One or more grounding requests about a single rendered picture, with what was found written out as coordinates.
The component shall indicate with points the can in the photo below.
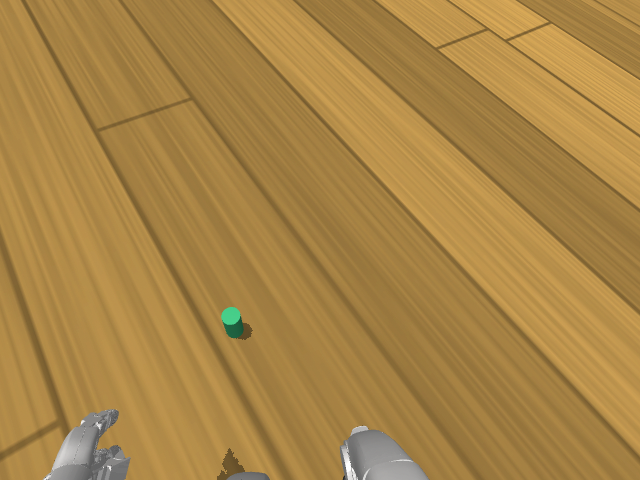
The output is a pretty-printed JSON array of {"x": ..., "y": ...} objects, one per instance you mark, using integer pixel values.
[{"x": 232, "y": 321}]

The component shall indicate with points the left robot arm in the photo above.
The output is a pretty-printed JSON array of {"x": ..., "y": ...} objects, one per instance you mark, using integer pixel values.
[{"x": 70, "y": 472}]

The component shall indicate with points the left robot hand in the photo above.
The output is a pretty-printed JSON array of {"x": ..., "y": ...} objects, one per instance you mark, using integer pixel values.
[{"x": 79, "y": 447}]

